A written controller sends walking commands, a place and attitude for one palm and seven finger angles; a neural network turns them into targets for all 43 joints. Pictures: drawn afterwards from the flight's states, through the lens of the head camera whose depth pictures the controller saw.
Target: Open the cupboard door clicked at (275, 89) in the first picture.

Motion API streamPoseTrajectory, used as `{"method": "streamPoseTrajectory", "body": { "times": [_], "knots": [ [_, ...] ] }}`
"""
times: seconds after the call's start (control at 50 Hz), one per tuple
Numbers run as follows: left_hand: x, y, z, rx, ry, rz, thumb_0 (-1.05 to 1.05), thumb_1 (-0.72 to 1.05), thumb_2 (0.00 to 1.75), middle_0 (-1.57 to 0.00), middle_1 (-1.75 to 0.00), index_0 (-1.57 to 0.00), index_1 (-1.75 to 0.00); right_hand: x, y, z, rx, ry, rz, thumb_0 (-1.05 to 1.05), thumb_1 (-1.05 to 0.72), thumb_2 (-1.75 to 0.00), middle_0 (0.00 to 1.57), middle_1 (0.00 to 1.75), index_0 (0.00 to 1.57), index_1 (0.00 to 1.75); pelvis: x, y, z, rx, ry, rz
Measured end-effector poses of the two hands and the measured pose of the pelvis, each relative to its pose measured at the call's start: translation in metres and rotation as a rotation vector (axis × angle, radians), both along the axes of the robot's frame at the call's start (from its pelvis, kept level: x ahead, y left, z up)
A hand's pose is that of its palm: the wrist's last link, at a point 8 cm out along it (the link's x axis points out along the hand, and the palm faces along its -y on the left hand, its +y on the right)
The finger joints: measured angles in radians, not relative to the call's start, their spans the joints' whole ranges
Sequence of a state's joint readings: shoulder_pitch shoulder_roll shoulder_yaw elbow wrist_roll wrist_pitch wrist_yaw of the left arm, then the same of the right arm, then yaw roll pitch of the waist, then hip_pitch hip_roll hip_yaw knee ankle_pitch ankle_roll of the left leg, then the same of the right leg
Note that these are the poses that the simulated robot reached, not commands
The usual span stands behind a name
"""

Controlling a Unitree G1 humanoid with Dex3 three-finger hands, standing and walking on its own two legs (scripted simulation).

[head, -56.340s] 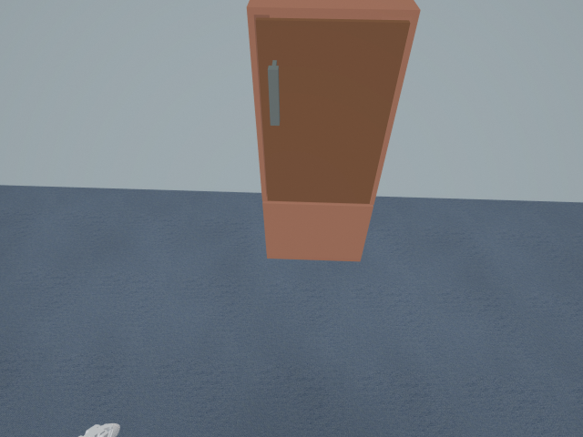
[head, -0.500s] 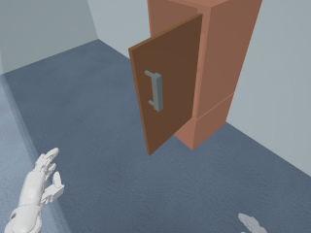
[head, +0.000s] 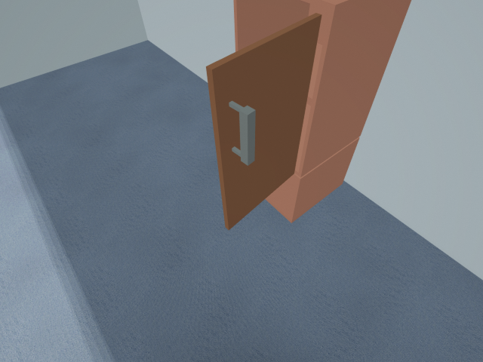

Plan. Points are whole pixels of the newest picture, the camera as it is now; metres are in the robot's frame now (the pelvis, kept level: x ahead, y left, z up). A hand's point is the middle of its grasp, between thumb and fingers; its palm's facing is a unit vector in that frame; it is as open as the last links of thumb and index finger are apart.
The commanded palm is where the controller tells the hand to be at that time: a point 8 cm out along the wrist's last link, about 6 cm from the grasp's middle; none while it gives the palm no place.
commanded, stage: let the arm hang, fingers relaxed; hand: left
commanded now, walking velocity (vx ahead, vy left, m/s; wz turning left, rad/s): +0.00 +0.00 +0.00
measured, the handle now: (241, 133) +0.60 +0.04 +0.02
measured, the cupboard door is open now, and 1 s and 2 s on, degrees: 96 96 96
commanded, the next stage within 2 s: look to check the result in 0.48 s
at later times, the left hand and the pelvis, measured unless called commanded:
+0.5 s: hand out of the picture +0.01 +0.18 -0.17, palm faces +0.02 -0.98 -0.19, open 7.3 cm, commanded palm none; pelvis +0.01 +0.01 +0.00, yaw -1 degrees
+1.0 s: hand out of the picture +0.02 +0.18 -0.17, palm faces +0.02 -0.98 -0.19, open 7.4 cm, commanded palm none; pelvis +0.02 +0.01 +0.00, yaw -1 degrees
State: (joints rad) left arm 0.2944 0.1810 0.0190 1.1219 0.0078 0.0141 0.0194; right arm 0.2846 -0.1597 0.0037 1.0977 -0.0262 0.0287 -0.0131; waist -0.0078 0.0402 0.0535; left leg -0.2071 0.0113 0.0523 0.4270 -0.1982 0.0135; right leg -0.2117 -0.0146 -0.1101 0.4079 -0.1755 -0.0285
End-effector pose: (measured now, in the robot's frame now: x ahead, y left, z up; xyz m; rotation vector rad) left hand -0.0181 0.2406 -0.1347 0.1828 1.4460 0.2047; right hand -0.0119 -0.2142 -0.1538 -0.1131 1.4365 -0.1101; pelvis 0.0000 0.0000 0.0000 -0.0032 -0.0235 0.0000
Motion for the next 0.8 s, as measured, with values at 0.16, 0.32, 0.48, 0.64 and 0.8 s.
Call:
{"method": "streamPoseTrajectory", "body": {
  "times": [0.16,0.32,0.48,0.64,0.8],
  "knots": [
    [0.016,-0.008,-0.005,-0.031,-0.034,-0.014,0.01,0.91,0.90,-0.19,-0.30,-0.20,-0.29,-0.018,0.017,-0.001,0.020,0.033,-0.026,0.01,-0.91,-0.90,0.20,0.30,0.20,0.30,0.000,0.006,0.001,0.004,-0.004,-0.007],
    [0.025,-0.012,-0.009,-0.054,-0.046,-0.022,0.01,0.93,0.90,-0.20,-0.30,-0.20,-0.29,-0.023,0.025,0.002,0.015,0.044,-0.045,0.00,-0.91,-0.90,0.20,0.30,0.20,0.30,0.002,0.010,0.001,0.006,-0.003,-0.011],
    [0.021,-0.011,-0.009,-0.059,-0.027,-0.012,0.01,0.91,0.90,-0.20,-0.30,-0.20,-0.29,-0.017,0.027,0.002,0.012,0.040,-0.044,0.00,-0.91,-0.90,0.20,0.30,0.20,0.30,0.005,0.013,0.001,0.006,0.001,-0.011],
    [0.017,-0.012,-0.009,-0.063,-0.007,-0.006,0.01,0.91,0.90,-0.20,-0.30,-0.20,-0.29,-0.002,0.026,0.002,0.007,0.016,-0.036,0.00,-0.91,-0.90,0.20,0.30,0.20,0.30,0.009,0.015,0.001,0.007,0.003,-0.013],
    [0.023,-0.013,-0.009,-0.066,-0.008,-0.007,0.00,0.90,0.90,-0.20,-0.30,-0.20,-0.29,0.010,0.021,0.003,-0.003,0.006,-0.027,0.01,-0.91,-0.90,0.20,0.30,0.20,0.30,0.014,0.014,0.001,0.006,0.004,-0.013]
  ]
}}
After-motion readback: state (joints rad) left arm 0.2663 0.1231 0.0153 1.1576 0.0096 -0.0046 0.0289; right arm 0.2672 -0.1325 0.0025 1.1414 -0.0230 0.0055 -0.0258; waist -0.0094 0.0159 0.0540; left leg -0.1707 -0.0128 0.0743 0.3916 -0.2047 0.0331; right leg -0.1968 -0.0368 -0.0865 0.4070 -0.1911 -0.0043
